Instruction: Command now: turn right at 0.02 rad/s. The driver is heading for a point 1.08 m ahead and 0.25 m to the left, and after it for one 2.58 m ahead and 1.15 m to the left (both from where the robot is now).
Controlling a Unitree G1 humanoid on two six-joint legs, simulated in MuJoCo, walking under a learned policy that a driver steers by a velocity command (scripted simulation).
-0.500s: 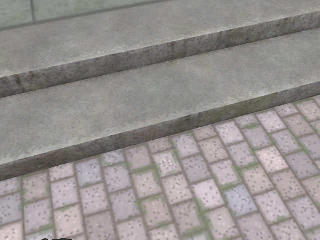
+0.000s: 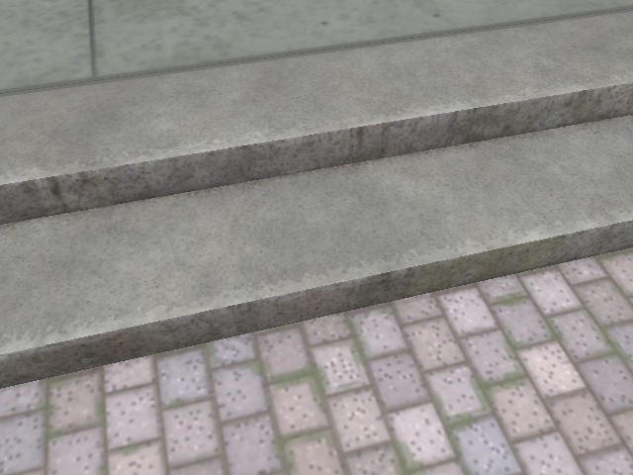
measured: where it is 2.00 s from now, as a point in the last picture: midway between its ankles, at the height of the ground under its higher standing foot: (302, 320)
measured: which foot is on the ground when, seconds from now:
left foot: down 0.00-0.40, up 0.42-0.86, down 0.88-1.00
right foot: down 0.00-0.88, up 0.90-1.00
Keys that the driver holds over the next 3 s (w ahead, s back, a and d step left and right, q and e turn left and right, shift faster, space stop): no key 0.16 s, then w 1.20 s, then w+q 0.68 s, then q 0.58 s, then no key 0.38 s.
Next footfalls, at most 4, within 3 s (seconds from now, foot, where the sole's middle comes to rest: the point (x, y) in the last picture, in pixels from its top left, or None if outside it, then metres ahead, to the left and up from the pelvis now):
0.88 left None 0.45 0.12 -0.77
1.38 right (358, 404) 0.68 -0.07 -0.77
1.98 left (247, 251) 1.02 0.19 -0.64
2.56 right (238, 125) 1.36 0.23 -0.52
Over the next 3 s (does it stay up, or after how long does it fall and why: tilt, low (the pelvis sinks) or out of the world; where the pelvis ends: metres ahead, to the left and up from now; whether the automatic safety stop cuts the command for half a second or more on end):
stays up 1.20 0.23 0.18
